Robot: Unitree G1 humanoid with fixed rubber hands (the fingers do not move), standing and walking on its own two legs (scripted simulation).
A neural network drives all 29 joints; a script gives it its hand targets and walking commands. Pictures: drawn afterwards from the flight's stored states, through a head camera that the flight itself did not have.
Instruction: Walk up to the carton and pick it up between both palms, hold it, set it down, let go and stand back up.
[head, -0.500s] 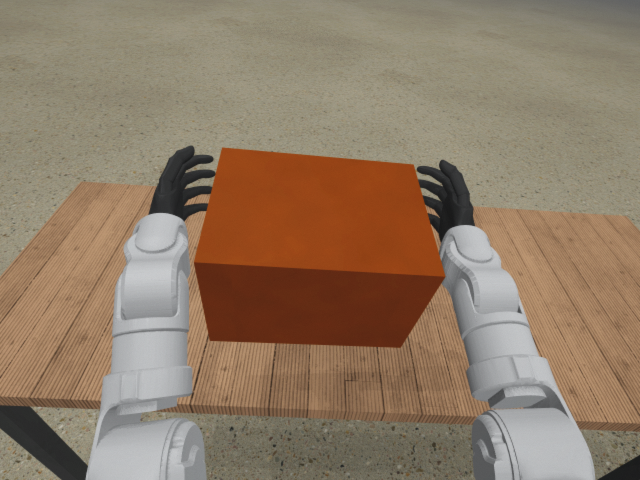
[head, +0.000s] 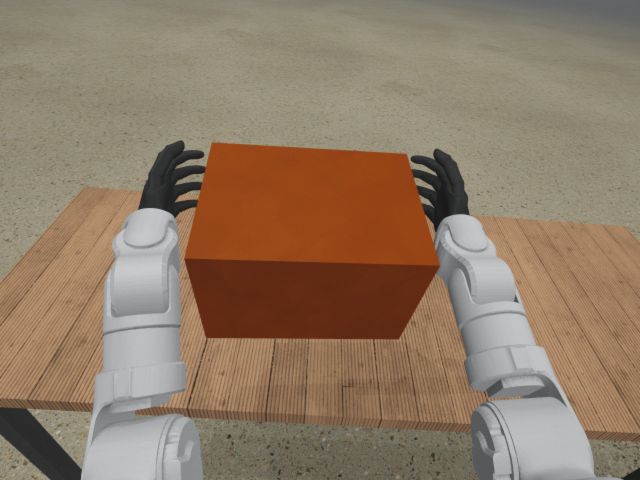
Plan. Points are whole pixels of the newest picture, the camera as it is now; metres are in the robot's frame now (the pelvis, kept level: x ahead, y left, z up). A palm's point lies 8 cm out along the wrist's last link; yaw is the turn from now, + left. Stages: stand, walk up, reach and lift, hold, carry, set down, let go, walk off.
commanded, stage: hold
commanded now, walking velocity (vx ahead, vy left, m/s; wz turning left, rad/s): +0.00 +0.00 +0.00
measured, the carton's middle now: (308, 244) +0.36 +0.00 +0.15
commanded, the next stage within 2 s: none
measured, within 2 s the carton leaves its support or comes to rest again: neither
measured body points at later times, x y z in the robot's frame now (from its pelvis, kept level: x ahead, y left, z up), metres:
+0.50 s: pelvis +0.00 +0.00 +0.00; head -0.06 +0.02 +0.45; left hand +0.36 +0.18 +0.21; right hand +0.37 -0.17 +0.20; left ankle +0.01 +0.14 -0.75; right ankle +0.02 -0.12 -0.75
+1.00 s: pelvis +0.00 +0.00 +0.00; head -0.06 +0.02 +0.44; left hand +0.36 +0.19 +0.21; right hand +0.37 -0.16 +0.21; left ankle +0.01 +0.13 -0.75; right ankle +0.02 -0.12 -0.75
